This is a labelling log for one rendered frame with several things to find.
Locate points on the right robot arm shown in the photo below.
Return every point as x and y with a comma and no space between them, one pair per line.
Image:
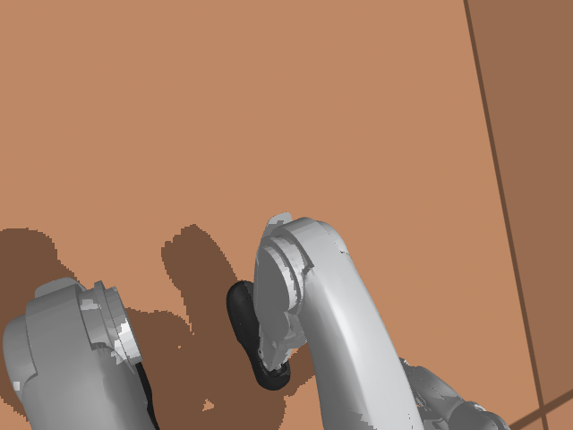
470,415

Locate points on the right robot foot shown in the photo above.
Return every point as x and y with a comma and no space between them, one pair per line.
246,327

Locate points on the left robot foot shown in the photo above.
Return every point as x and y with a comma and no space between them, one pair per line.
146,387

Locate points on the right robot hand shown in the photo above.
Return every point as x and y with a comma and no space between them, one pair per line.
437,397

